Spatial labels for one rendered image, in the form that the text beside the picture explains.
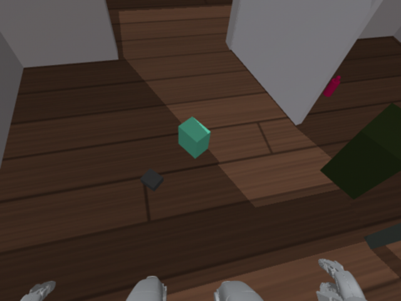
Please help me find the right robot hand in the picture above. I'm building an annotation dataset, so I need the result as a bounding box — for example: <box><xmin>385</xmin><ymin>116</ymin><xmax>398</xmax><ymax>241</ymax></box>
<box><xmin>316</xmin><ymin>258</ymin><xmax>365</xmax><ymax>301</ymax></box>

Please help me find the left robot hand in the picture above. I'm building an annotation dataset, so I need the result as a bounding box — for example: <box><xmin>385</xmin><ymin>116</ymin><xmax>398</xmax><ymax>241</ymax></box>
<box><xmin>20</xmin><ymin>281</ymin><xmax>56</xmax><ymax>301</ymax></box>

